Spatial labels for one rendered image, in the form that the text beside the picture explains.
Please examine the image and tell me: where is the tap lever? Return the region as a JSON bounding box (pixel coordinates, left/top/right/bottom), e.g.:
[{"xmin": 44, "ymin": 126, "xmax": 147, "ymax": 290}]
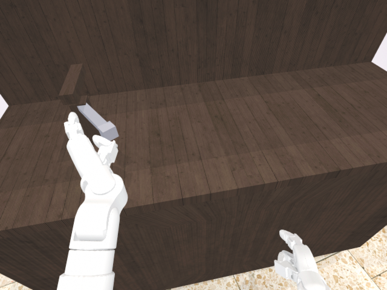
[{"xmin": 77, "ymin": 103, "xmax": 119, "ymax": 141}]

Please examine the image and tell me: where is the right robot hand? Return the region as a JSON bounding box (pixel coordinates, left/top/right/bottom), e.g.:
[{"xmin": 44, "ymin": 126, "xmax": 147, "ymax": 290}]
[{"xmin": 274, "ymin": 230, "xmax": 319, "ymax": 283}]

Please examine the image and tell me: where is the robot left forearm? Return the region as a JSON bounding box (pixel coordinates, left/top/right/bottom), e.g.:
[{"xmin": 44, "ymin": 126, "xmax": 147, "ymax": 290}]
[{"xmin": 57, "ymin": 165, "xmax": 128, "ymax": 290}]

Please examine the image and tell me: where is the left robot hand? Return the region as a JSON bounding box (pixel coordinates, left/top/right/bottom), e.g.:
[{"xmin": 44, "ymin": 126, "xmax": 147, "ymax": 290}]
[{"xmin": 64, "ymin": 112, "xmax": 118, "ymax": 178}]

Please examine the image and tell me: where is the counter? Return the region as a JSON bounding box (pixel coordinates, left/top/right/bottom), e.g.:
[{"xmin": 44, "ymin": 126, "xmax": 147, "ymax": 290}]
[{"xmin": 0, "ymin": 0, "xmax": 387, "ymax": 290}]

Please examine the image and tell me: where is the robot right forearm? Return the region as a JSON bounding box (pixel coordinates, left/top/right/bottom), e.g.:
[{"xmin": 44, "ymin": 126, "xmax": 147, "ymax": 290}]
[{"xmin": 297, "ymin": 271, "xmax": 331, "ymax": 290}]

